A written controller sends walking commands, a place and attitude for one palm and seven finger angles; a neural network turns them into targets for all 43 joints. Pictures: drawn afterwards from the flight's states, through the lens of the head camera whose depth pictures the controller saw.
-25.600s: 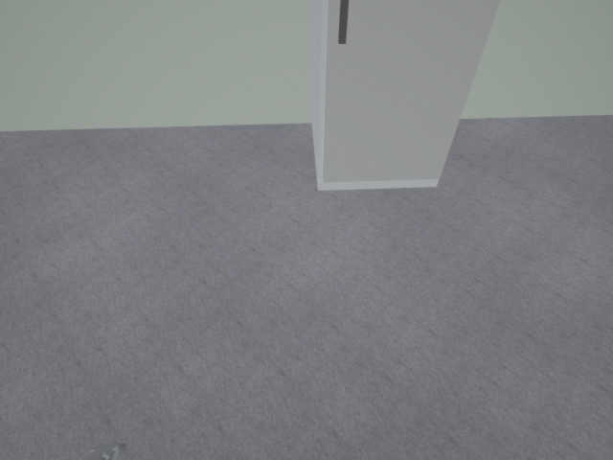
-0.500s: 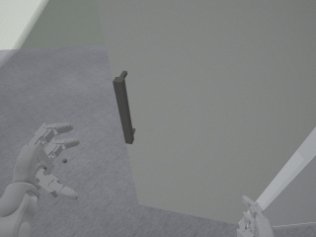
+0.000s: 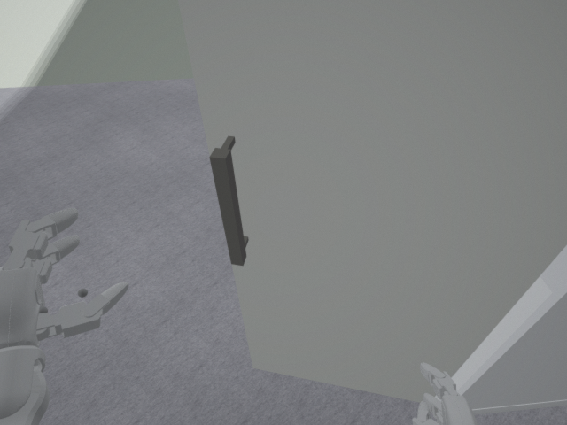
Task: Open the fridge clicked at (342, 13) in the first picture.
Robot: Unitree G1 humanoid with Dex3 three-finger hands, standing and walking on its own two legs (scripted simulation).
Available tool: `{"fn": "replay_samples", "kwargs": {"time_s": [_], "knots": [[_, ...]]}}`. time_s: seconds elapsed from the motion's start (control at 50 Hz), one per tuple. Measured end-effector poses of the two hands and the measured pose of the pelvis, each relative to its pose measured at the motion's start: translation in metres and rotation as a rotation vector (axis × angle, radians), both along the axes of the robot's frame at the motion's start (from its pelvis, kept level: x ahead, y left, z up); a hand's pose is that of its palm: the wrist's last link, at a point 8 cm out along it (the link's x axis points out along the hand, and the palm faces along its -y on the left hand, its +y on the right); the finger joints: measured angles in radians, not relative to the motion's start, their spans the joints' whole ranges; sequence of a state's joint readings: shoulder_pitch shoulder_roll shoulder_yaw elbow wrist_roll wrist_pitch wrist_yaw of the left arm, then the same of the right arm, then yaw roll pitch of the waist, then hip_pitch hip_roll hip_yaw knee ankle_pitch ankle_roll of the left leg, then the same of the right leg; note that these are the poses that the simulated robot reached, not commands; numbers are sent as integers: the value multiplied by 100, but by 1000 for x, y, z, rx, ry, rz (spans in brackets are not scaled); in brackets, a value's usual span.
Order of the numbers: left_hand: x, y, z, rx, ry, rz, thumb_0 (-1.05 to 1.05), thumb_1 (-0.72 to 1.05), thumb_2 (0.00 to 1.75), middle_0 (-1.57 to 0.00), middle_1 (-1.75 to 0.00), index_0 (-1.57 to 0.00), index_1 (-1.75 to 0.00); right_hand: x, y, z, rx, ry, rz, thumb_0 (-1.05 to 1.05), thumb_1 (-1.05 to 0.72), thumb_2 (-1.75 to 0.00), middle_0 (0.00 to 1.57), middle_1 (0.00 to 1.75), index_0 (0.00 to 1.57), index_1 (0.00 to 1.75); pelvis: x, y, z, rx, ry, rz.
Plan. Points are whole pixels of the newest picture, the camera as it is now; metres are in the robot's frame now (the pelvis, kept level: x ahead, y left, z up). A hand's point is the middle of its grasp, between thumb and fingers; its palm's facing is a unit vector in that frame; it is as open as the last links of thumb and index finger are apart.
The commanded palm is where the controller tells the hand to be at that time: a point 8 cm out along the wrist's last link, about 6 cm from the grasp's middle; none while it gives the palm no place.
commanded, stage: draw the hand back to the body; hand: left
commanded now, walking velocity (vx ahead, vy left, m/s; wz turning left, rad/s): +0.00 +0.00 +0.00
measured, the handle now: (234, 206) +0.42 +0.15 +0.09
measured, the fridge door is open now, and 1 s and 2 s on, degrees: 74 74 74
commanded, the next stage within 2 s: step back with the hand held close in 0.60 s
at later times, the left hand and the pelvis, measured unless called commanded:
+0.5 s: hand (64, 298) +0.19 +0.27 +0.16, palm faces +0.50 -0.79 -0.36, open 7.5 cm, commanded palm +0.14 +0.30 +0.17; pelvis +0.00 +0.00 +0.00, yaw +0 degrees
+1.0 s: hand (60, 310) +0.17 +0.27 +0.15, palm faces +0.38 -0.80 -0.46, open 7.4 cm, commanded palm +0.11 +0.31 +0.17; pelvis -0.03 +0.01 +0.00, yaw -1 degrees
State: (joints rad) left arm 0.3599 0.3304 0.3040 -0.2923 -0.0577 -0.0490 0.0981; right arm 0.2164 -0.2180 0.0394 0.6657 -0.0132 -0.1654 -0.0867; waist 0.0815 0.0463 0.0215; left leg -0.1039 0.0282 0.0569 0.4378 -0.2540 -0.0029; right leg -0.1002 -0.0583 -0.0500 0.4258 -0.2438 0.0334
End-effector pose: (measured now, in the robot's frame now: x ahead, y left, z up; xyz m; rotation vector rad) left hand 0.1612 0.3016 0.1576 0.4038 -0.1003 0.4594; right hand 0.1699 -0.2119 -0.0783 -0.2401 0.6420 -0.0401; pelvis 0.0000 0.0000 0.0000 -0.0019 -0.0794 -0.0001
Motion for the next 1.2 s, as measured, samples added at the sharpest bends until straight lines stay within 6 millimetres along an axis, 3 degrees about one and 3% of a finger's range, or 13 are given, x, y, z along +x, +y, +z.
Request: {"fn": "replay_samples", "kwargs": {"time_s": [0.26, 0.42, 0.78, 0.96, 1.2], "knots": [[-13, 7, 17, 50, -35, 36, 0, 65, 79, -21, -44, -22, -44, 11, -8, 5, -10, -9, -9, 1, -90, -90, 21, 30, 20, 30, 5, -2, 1, -2, -8, -3], [-17, 6, 13, 28, -30, 54, 1, 83, 87, -21, -34, -21, -33, 12, -9, 7, -15, -11, -4, 1, -90, -90, 21, 30, 20, 30, 2, -4, 2, -3, -14, 0], [-24, 2, 20, 45, -68, 32, 1, 89, 90, -21, -30, -21, -30, -3, -8, 5, -8, 3, -7, 1, -90, -90, 21, 30, 20, 30, -9, -5, 2, -9, -16, 2], [-23, 1, 17, 122, -35, -77, 1, 89, 90, -21, -30, -21, -30, -22, -14, 10, -41, 42, -90, 1, -90, -90, 21, 30, 20, 30, -26, 8, -1, -11, 59, -14], [-66, 20, 21, 198, -101, -82, 1, 89, 90, -21, -30, -21, -30, -69, -5, 8, -63, 40, -115, 1, -90, -90, 21, 30, 20, 30, -66, 21, -11, -10, 55, -11]]}}
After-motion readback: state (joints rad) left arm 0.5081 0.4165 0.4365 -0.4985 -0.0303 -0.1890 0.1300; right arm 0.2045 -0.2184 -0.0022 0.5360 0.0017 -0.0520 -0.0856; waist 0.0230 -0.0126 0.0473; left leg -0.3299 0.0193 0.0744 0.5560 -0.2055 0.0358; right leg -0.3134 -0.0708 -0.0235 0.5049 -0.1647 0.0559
